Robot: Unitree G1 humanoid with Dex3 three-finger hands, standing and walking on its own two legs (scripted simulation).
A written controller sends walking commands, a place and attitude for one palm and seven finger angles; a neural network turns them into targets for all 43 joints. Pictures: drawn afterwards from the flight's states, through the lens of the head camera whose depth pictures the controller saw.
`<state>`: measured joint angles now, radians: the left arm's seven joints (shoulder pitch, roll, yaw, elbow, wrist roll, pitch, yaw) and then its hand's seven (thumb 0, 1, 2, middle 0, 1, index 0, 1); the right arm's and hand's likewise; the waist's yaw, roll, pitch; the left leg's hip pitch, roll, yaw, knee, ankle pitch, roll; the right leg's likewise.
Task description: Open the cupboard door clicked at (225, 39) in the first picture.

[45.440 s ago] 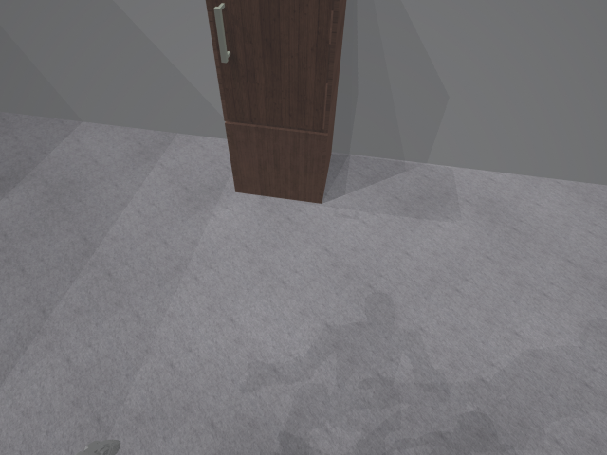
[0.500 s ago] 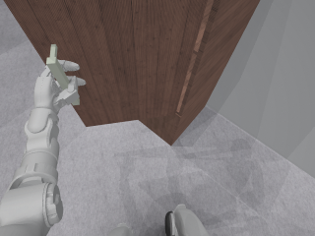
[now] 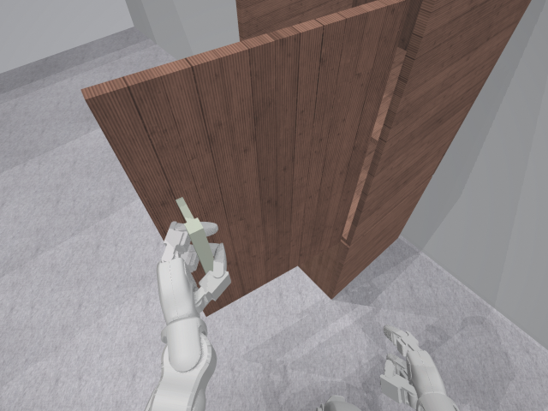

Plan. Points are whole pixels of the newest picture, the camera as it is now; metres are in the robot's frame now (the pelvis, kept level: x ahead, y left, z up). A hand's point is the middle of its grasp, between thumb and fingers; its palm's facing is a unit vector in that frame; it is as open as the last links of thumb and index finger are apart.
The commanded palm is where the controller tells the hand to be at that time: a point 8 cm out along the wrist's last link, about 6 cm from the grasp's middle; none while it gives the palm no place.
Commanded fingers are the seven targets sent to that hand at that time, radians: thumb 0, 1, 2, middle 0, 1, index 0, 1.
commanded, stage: pull the door open along its arc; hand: left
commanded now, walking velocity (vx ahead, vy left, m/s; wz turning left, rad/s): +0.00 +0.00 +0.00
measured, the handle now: (200, 246) +0.34 +0.13 +0.04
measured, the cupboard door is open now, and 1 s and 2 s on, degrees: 80 87 88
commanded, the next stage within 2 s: open thumb and fingers to let go in 0.18 s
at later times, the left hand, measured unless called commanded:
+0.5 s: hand (244, 292) +0.27 +0.06 +0.05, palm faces +0.39 -0.92 -0.03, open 6.6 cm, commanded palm +0.22 +0.11 +0.04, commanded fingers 0.00 0.06 0.54 -0.34 -1.26 -0.34 -1.26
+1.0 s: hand (242, 294) +0.27 +0.06 +0.05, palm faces +0.35 -0.94 -0.01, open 14.6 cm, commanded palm +0.22 +0.10 +0.04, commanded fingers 0.00 -0.50 0.30 -0.17 -0.45 -0.17 -0.45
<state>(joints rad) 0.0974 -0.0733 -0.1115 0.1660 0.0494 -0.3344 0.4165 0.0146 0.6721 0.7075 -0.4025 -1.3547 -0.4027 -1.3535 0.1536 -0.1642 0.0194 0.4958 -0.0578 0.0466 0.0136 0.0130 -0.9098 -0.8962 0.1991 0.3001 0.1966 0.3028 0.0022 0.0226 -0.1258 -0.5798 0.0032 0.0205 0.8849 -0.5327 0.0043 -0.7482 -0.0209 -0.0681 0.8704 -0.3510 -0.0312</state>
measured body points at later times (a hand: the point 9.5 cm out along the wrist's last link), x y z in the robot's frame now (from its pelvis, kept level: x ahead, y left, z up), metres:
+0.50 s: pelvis -0.01 -0.03 -0.01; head +0.04 -0.06 +0.44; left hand +0.24 +0.11 +0.05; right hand +0.17 -0.25 -0.12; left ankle -0.06 +0.11 -0.69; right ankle +0.04 -0.10 -0.69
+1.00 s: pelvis -0.04 -0.01 -0.01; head +0.00 -0.03 +0.44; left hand +0.24 +0.11 +0.05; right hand +0.15 -0.22 -0.11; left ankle -0.06 +0.12 -0.69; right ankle +0.04 -0.10 -0.69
